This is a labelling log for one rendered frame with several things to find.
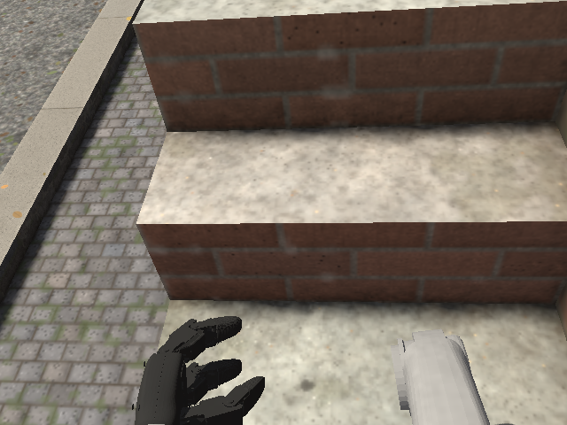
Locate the robot left hand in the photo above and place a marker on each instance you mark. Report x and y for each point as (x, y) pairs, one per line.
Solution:
(168, 388)

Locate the right robot thigh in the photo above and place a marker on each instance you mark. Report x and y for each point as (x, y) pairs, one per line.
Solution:
(434, 381)

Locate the robot right shin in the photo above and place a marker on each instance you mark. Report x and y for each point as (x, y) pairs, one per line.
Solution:
(460, 342)

